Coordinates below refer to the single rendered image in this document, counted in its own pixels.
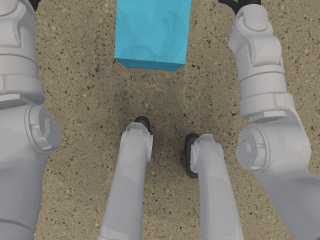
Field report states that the robot right forearm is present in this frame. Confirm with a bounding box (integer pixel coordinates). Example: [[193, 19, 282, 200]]
[[228, 4, 311, 156]]

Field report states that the right robot hand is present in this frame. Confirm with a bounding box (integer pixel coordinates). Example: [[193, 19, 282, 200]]
[[218, 0, 261, 16]]

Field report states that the robot right upper arm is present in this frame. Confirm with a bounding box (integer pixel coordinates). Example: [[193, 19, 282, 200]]
[[235, 123, 320, 240]]

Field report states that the left robot hand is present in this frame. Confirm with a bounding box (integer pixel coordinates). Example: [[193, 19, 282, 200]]
[[29, 0, 41, 11]]

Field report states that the robot left forearm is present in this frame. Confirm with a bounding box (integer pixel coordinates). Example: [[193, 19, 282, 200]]
[[0, 0, 45, 110]]

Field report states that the robot left upper arm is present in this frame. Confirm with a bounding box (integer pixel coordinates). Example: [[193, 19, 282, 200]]
[[0, 104, 61, 240]]

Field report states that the right robot thigh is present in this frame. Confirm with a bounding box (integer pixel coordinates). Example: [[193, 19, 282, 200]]
[[191, 140, 245, 240]]

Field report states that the carton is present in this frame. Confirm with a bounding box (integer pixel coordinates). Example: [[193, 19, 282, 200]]
[[114, 0, 192, 72]]

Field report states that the right robot shin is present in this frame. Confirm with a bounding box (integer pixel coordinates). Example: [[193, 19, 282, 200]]
[[190, 134, 224, 174]]

